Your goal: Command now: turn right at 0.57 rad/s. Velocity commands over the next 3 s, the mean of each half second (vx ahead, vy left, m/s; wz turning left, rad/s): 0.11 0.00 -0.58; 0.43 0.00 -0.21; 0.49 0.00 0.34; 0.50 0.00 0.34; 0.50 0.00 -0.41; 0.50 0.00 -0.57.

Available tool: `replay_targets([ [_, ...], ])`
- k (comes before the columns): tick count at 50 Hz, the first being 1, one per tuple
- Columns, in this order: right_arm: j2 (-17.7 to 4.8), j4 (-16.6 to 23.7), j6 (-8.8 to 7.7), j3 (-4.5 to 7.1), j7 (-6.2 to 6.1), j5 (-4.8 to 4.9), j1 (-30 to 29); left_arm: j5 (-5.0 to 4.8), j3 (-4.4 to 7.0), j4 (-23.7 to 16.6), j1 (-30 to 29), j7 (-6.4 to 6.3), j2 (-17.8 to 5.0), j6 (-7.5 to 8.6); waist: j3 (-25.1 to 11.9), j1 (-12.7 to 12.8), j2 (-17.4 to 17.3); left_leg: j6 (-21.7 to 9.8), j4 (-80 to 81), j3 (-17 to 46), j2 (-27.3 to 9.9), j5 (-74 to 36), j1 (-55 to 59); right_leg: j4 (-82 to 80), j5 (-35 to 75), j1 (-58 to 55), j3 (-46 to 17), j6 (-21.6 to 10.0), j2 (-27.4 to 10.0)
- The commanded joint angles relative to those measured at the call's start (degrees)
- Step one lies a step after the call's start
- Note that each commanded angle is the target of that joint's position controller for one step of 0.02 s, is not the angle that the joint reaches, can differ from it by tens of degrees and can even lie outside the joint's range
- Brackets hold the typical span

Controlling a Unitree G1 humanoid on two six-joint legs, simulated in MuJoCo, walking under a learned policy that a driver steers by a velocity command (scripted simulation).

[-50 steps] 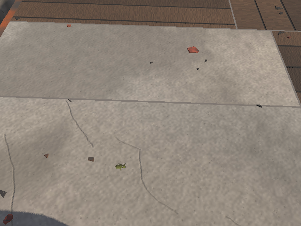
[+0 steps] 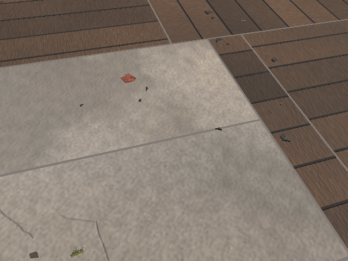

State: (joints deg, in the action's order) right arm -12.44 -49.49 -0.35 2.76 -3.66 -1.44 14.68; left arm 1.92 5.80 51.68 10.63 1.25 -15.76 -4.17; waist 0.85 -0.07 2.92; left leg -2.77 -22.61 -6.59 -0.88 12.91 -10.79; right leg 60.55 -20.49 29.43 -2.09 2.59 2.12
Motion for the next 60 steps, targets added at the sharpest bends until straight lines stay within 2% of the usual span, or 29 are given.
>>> replay_targets([
  [1, -9.83, 2.07, -0.52, 2.37, 0.28, -0.13, 4.26, -0.53, -0.47, -5.27, -3.68, 0.63, -1.93, 0.08, -1.16, -2.4, -11.39, -9.71, 3.74, 9.53, -15.01, -24.06, 11.76, -6.42, -3.75, 5.59, 2.51, 0.93, -1.1],
  [7, -12.77, 3.12, 0.12, 3.53, 2.19, -0.63, 1.67, -1.82, -1.12, -8.67, -4.33, 1.31, -2.25, 0.28, -2.8, -2.54, -14.36, -8.47, -1.02, 5.07, -16.75, -28.11, 7.31, -20.76, -5.77, -7.81, 7.65, -2.76, -0.52],
  [9, -13.14, 3.27, 0.55, 3.78, 2.43, -0.09, 0.21, -1.62, -1.17, -8.62, -1.54, 1.04, -2.0, 0.98, -3.48, -0.16, -12.4, -5.45, -5.88, 2.79, -16.61, -23.92, 4.35, -31.65, 1.6, -14.68, 8.2, -4.32, 0.14],
  [10, -12.56, 2.84, 0.82, 3.78, 2.54, -0.04, 1.36, -1.01, -0.94, -7.99, 0.73, 0.46, -3.08, 1.74, -4.31, 1.11, -8.26, -2.05, -11.33, 0.34, -15.51, -17.27, -0.19, -39.5, 8.82, -21.26, 5.59, -5.07, -0.08],
  [11, -9.63, 3.82, 1.28, 3.14, 2.88, -0.19, 2.76, 0.02, 0.29, -7.96, 3.14, -0.16, -8.58, 2.77, -5.02, 1.39, 4.69, 1.91, -25.18, -4.05, -10.77, 2.07, -12.37, -45.51, 14.87, -30.03, -10.36, -7.4, -11.2],
  [12, -5.39, 8.28, 1.84, 1.72, 2.19, -0.23, -1.22, -0.98, 2.08, -8.82, 4.74, -0.29, -16.56, 3.06, -2.9, 2.08, 14.69, 4.81, -33.02, -2.06, -0.69, 25.02, -25.75, -44.03, 37.51, -28.99, -28.22, -16.86, -25.46],
  [13, -8.34, 8.23, 2.48, 2.08, 1.92, -0.74, -3.97, -1.62, 1.96, -7.03, 10.08, -0.42, -13.72, 3.07, -4.67, 4.87, 5.11, 4.53, -39.93, 5.32, -2.69, 24.01, -25.49, -42.22, 33.94, -30.34, -24.21, -20.88, -23.43],
  [14, -8.45, 8.29, 2.43, 2.16, 2.46, -0.2, -4.01, -1.43, 1.09, -7.0, 7.89, -0.68, -11.0, 2.83, -2.62, 3.15, 5.47, 4.03, -40.63, 6.84, -3.18, 19.51, -27.39, -44.5, 16.86, -28.23, -22.04, -20.4, -20.09],
  [15, -9.82, 7.83, 1.82, 2.53, 3.16, 0.09, -4.88, -1.2, 0.2, -7.95, 3.68, -0.89, -8.08, 2.41, 0.77, 1.77, 3.97, 3.74, -37.86, 7.95, -4.3, 12.95, -27.94, -48.27, -0.29, -25.28, -19.66, -17.44, -15.48],
  [16, -10.96, 7.85, 1.42, 2.94, 3.85, -0.62, -5.34, -1.41, -0.31, -8.81, 1.54, -1.29, -6.96, 2.4, 2.17, 1.31, 6.44, 3.75, -36.58, 7.68, -4.04, 8.93, -28.38, -50.88, -7.88, -24.62, -19.42, -15.96, -12.89],
  [17, -11.18, 7.02, 1.22, 2.99, 4.46, -1.21, -4.28, -1.26, -0.64, -9.01, 1.57, -1.33, -6.31, 2.73, 2.25, 1.02, 6.57, 3.97, -36.49, 7.38, -3.54, 5.77, -27.97, -51.99, -7.0, -24.93, -18.86, -15.73, -11.43],
  [18, -10.86, 6.83, 1.12, 3.0, 4.86, -1.38, -4.07, -1.35, -0.59, -8.82, 2.88, -1.13, -6.81, 3.25, 1.71, 0.87, 4.37, 4.15, -36.24, 7.4, -3.06, 3.78, -27.94, -52.29, -5.44, -25.71, -18.88, -15.74, -11.18],
  [20, -9.4, 6.8, 0.73, 2.65, 5.22, -1.25, -4.44, -1.44, -0.23, -8.11, 5.41, -0.74, -8.17, 4.58, 1.31, 0.83, 1.39, 4.61, -34.08, 7.5, -2.66, 1.33, -28.51, -52.2, -1.94, -27.17, -18.92, -16.04, -11.07],
  [26, -8.08, 8.45, -0.31, 1.96, 5.3, -0.8, -9.84, -1.16, -0.35, -6.36, 11.04, -0.8, -8.25, 6.55, 2.83, 3.15, 3.26, 6.0, -22.85, 7.19, -2.34, -2.7, -29.12, -52.68, 1.0, -27.75, -19.53, -16.98, -11.13],
  [31, -7.29, 10.71, -1.49, 1.21, 5.76, -0.34, -14.7, -0.81, -0.52, -4.76, 14.35, -0.95, -8.67, 7.73, 4.11, 4.98, 2.71, 4.37, -14.36, 6.32, -1.58, -2.77, -24.1, -50.69, 5.14, -26.43, -19.41, -16.81, -12.28],
  [34, -7.94, 11.35, -2.17, 1.27, 5.59, 0.0, -12.54, -0.83, -0.44, -4.64, 13.25, -1.09, -9.53, 8.27, 4.14, 2.99, 3.14, 2.12, -10.37, 5.67, -0.58, -0.43, -15.58, -48.27, 11.85, -23.74, -19.83, -15.43, -13.2],
  [36, -8.32, 9.22, -2.81, 1.71, 4.76, -0.04, -4.69, -1.1, -0.55, -4.55, 11.35, -1.2, -9.74, 8.4, 2.4, -1.61, 1.3, 0.55, -4.53, 4.0, 1.87, -1.2, -1.72, -41.69, 21.66, -19.38, -17.27, -13.13, -11.12],
  [37, -10.5, 7.07, -3.48, 2.54, 3.89, -0.44, 2.51, -1.06, -1.11, -4.46, 11.53, -1.06, -8.07, 8.73, -1.88, -4.64, -2.41, -0.76, -2.6, 6.77, 0.13, 0.17, 9.33, -31.03, 26.08, -15.93, -13.56, -11.54, -7.27],
  [38, -15.86, 6.52, -4.04, 3.6, 3.09, -1.64, 11.52, -2.0, -2.32, -6.46, 11.2, -0.89, -4.07, 9.05, -9.58, -8.24, -12.09, -4.96, 3.2, 24.95, -13.76, 14.72, 22.04, -12.13, 16.96, -6.56, -6.82, -8.79, -1.43],
  [39, -20.04, 4.81, -3.68, 4.46, 3.48, -1.37, 13.83, -1.84, -2.33, -7.06, 14.19, -0.99, -3.59, 8.94, -9.54, -5.91, -20.55, -9.13, 11.78, 47.67, -22.37, 23.98, 24.16, -0.69, -9.89, 6.16, -3.33, -7.67, 5.83],
  [40, -14.85, 4.95, -3.28, 3.39, 3.95, -0.36, 9.9, -0.46, -1.74, -5.93, 12.93, -1.07, -6.51, 8.36, -2.52, -3.32, -11.41, -9.61, 12.01, 46.67, -21.42, 28.67, 17.5, 5.6, -6.74, 9.4, -6.57, -8.8, 1.86],
  [41, -10.99, 6.02, -3.33, 2.42, 4.32, 0.14, 4.99, -0.21, -1.79, -5.7, 10.74, -0.31, -6.26, 8.3, 1.76, -1.5, -6.63, -8.79, 11.88, 38.62, -18.8, 24.42, 11.73, 5.43, -1.45, 8.97, -6.04, -9.1, -0.76],
  [42, -8.91, 6.35, -3.58, 1.77, 4.48, 0.08, 2.36, -0.24, -2.05, -5.77, 9.22, 0.28, -5.32, 8.23, 2.76, -0.46, -5.72, -7.67, 12.87, 31.92, -15.84, 16.38, 8.46, 3.45, 1.94, 7.53, -4.69, -8.75, -2.77],
  [44, -7.13, 5.59, -4.42, 0.96, 4.37, 0.19, 2.15, 0.61, -2.39, -4.97, 9.14, 0.92, -4.47, 7.36, 2.03, 0.53, -7.88, -6.48, 13.84, 23.37, -11.66, 2.08, 6.6, 1.75, 5.42, 5.3, -1.94, -7.23, -4.63],
  [47, -7.94, 3.09, -5.58, 1.06, 4.64, 1.06, 6.07, 0.7, -2.8, -5.68, 6.23, 1.4, -3.56, 6.76, 1.52, 0.69, -7.87, -7.61, 14.08, 17.73, -10.58, -14.08, 7.83, 1.25, 8.47, 8.0, 0.71, -5.5, -5.57],
  [51, -6.89, 0.2, -5.44, 0.5, 4.61, 1.47, 10.78, 0.85, -3.7, -9.4, -4.66, 1.63, -2.12, 6.59, 3.57, -1.12, -6.92, -8.27, 14.69, 13.57, -8.28, -24.27, 8.51, -7.87, 14.17, 12.04, 4.18, -3.35, -6.44],
  [54, -7.93, -1.13, -5.26, 0.63, 4.21, 1.36, 12.83, 0.31, -4.74, -11.36, -10.96, 1.8, -0.58, 6.84, 4.04, -2.41, -7.31, -7.88, 13.57, 12.93, -7.27, -27.94, 7.81, -19.16, 18.76, 7.7, 5.46, -2.64, -4.67],
  [58, -9.63, -2.19, -4.84, 0.9, 3.55, 1.05, 13.66, -0.19, -4.64, -12.58, -13.89, 1.06, -2.17, 7.31, 3.53, -2.18, -7.49, -7.45, 10.07, 15.89, -9.75, -33.77, 11.3, -26.63, 18.72, 2.04, 4.66, -4.09, -2.92],
  [60, -10.51, -2.06, -4.62, 1.13, 3.32, 0.79, 11.97, -0.23, -3.96, -11.24, -9.0, 0.29, -3.94, 7.9, 1.25, 0.57, -7.93, -6.08, 4.03, 16.36, -9.79, -41.88, 12.36, -29.47, 14.25, -5.74, 4.24, -5.62, -1.14],
])
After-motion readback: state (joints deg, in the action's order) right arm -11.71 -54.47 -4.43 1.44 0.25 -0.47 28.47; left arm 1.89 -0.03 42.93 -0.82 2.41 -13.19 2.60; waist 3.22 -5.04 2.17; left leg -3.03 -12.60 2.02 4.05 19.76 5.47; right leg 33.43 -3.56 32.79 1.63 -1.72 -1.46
